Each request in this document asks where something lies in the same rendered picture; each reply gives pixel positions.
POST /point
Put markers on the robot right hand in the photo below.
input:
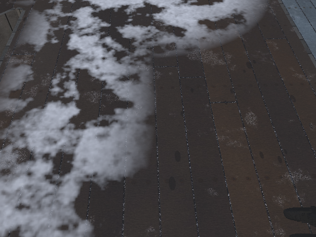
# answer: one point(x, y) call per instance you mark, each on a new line
point(303, 214)

